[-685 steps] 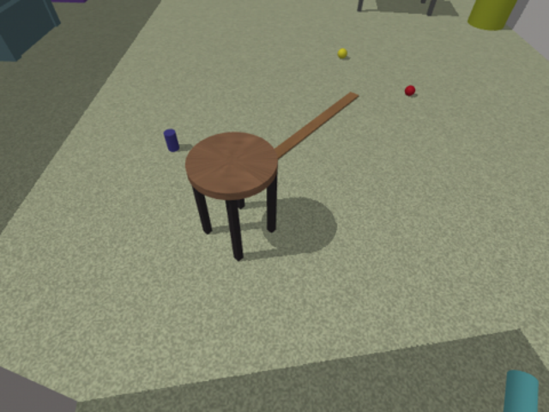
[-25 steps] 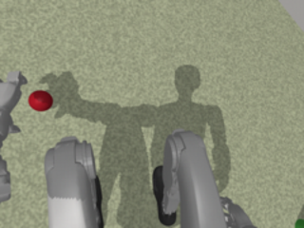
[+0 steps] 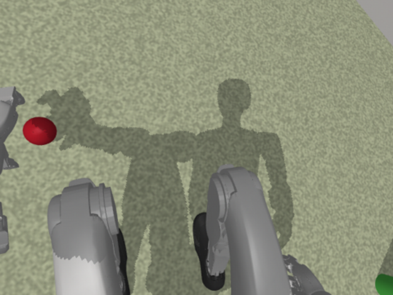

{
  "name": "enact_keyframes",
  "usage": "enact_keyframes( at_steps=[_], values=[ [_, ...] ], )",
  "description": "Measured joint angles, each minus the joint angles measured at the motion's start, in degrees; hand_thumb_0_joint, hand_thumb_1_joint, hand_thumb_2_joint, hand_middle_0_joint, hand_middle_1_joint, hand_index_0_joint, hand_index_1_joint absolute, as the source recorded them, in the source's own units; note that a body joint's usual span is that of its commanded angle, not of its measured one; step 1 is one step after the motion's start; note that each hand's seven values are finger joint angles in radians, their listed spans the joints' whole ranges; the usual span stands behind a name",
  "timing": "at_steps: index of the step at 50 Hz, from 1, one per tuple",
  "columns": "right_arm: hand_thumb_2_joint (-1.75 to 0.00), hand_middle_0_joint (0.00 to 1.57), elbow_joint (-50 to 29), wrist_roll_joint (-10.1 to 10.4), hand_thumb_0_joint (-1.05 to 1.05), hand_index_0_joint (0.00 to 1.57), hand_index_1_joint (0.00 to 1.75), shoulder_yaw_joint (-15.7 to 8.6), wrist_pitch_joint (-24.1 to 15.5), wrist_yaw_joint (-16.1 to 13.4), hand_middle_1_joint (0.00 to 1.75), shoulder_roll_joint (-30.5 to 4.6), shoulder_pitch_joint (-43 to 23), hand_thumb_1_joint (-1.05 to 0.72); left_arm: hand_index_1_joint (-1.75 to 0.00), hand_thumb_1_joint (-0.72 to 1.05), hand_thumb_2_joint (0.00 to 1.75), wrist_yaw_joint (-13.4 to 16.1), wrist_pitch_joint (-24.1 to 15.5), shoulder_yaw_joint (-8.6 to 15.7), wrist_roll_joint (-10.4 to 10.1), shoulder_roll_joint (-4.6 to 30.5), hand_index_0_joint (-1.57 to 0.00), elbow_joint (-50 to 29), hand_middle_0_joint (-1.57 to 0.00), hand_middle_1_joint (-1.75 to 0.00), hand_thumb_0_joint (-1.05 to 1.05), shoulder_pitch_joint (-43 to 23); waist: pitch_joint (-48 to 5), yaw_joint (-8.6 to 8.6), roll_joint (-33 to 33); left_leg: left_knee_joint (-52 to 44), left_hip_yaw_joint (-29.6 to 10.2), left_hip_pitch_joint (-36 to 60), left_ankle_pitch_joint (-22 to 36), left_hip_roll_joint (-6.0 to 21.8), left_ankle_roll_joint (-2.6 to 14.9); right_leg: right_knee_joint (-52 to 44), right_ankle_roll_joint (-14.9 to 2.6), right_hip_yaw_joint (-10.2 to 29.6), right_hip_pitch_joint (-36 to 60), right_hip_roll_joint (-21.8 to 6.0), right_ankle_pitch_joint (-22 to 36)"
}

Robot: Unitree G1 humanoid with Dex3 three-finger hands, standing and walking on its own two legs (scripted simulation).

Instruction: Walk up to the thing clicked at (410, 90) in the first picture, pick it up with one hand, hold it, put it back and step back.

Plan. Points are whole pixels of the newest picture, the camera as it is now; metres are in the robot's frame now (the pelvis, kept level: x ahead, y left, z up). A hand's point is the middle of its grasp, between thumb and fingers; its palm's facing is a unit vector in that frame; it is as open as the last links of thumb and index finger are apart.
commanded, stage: rise first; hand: left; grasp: from above
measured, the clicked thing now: (40, 131) +0.45 +0.33 -0.28
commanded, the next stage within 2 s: approach in 0.98 s
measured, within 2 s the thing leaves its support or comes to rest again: neither
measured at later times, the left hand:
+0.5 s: hand (0, 134) +0.42 +0.36 -0.17, palm faces -0.43 -0.11 -0.90, open 14.2 cm
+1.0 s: hand out of the picture +0.42 +0.36 -0.16, palm faces -0.44 -0.11 -0.89, open 14.1 cm
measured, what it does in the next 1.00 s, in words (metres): stands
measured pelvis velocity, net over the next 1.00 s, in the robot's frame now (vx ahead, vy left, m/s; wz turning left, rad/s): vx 0.00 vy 0.00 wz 0.00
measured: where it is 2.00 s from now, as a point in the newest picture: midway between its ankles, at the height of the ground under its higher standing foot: (165, 271)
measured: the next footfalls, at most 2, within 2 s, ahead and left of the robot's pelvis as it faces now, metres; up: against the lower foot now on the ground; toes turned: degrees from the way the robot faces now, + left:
none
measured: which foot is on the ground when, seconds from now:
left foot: down 0.00-1.00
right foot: down 0.00-1.00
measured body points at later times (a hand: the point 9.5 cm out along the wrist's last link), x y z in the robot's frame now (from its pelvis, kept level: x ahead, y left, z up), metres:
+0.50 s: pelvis +0.00 +0.00 +0.00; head +0.23 +0.09 +0.38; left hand +0.43 +0.36 -0.12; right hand +0.08 -0.27 -0.10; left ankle +0.08 +0.13 -0.28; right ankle +0.10 -0.12 -0.28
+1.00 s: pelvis +0.00 +0.00 +0.00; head +0.23 +0.09 +0.38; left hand +0.44 +0.36 -0.11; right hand +0.08 -0.27 -0.10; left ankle +0.08 +0.13 -0.28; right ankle +0.10 -0.12 -0.28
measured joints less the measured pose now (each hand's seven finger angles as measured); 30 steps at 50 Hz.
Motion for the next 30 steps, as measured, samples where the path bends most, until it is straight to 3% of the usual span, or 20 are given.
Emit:
enact_keyframes(
  at_steps=[14,30],
  values=[
    [-0.9,0.2,-0.12,-0.66,0.0,0.2,0.3,1.02,-0.04,0.11,0.3,0.01,0.4,-0.91,-1.03,-0.55,1.02,-0.11,0.14,0.69,0.39,1.78,-0.08,0.87,-0.09,-1.02,0.0,-0.95,0.45,-0.8,-0.31,0.83,-0.59,-0.46,-0.1,-0.11,0.16,0.29,0.3,-0.42,-0.02,0.17,0.03],
    [-0.9,0.2,-0.83,0.3,0.0,0.2,0.3,0.87,0.32,0.36,0.3,0.24,0.61,-0.9,-1.03,-0.55,1.01,-1.69,0.56,-0.82,-0.14,0.78,-0.08,-1.26,-0.09,-1.03,0.0,-0.36,-0.73,-0.32,0.21,-0.12,-0.09,0.0,0.1,-0.46,0.32,-0.48,0.37,-0.11,0.67,-0.19,-0.19]
  ],
)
